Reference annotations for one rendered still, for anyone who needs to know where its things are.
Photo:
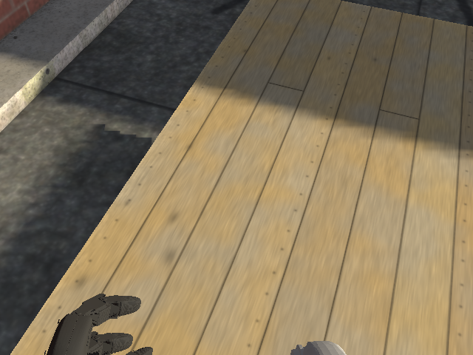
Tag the left robot hand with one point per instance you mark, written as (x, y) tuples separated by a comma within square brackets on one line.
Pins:
[(74, 335)]

